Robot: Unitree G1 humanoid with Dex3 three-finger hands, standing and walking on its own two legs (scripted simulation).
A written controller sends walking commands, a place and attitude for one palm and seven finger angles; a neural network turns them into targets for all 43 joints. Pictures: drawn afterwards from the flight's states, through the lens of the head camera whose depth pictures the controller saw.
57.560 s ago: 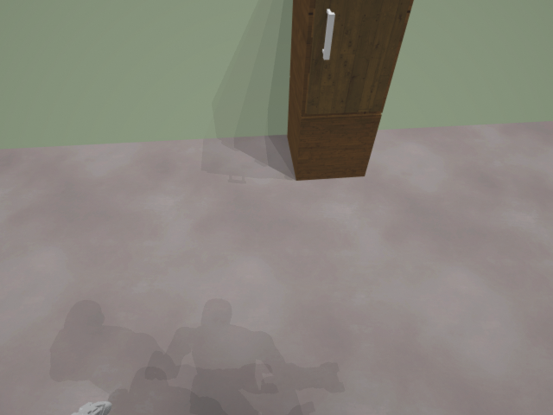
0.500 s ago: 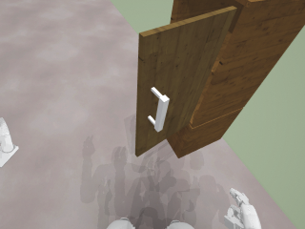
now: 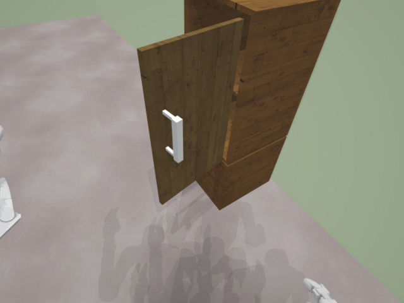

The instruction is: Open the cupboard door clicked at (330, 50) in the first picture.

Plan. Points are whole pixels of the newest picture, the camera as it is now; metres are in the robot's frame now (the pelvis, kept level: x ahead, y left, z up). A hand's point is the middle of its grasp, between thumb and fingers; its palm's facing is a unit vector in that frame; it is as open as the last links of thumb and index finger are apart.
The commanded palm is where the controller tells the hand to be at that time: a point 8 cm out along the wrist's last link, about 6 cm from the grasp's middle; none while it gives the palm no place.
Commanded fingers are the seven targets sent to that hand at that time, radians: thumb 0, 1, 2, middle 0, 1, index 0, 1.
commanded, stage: stop stepping back and stand still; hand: left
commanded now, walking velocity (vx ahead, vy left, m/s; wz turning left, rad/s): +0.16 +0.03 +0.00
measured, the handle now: (172, 137) +0.54 +0.12 +0.01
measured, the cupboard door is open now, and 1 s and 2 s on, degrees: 100 100 100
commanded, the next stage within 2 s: let the arm hang, fingers relaxed in 0.44 s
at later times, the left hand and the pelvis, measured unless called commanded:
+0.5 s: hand out of the picture +0.14 +0.27 +0.17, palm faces +0.43 -0.78 -0.45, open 7.4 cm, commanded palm +0.07 +0.31 +0.19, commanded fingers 0.00 0.90 0.90 -0.20 -0.30 -0.20 -0.30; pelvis -0.06 +0.01 +0.01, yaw +1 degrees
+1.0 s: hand out of the picture -0.15 +0.16 -0.17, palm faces +0.10 -0.98 -0.15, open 7.2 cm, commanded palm none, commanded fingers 0.00 0.90 0.90 -0.20 -0.30 -0.20 -0.30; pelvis -0.06 +0.00 +0.01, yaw +4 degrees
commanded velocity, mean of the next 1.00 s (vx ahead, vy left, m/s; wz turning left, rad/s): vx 0.01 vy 0.00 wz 0.00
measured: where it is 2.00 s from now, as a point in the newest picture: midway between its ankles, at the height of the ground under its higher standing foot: outside the picture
